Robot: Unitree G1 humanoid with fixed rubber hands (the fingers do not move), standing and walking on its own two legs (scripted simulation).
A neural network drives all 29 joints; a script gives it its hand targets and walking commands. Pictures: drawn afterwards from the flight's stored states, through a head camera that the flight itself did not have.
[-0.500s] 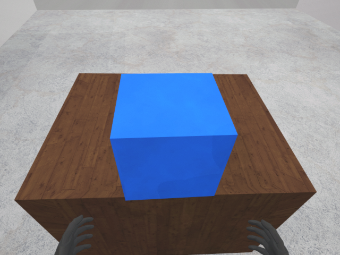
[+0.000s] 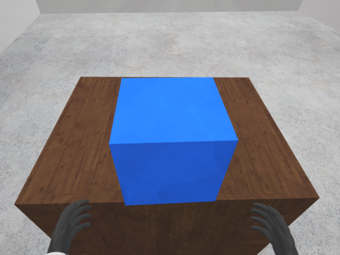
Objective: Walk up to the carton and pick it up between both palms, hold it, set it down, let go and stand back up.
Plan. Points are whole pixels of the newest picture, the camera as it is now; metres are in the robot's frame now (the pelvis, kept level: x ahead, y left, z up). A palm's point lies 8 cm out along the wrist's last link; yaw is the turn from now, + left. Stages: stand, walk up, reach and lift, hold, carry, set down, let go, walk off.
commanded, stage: reach and lift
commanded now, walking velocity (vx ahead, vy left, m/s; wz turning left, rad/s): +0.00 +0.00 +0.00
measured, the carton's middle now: (169, 140) +0.43 +0.03 +0.02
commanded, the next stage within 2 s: none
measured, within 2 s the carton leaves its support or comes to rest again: neither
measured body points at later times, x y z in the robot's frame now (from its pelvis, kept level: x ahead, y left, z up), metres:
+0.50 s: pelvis +0.01 +0.00 +0.00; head -0.01 +0.01 +0.45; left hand +0.24 +0.25 +0.04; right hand +0.26 -0.22 +0.05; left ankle -0.02 +0.12 -0.75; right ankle +0.01 -0.12 -0.75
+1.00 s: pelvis +0.00 +0.00 +0.00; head -0.01 +0.01 +0.45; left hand +0.30 +0.26 +0.11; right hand +0.32 -0.22 +0.11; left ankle -0.02 +0.12 -0.75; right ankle +0.01 -0.12 -0.75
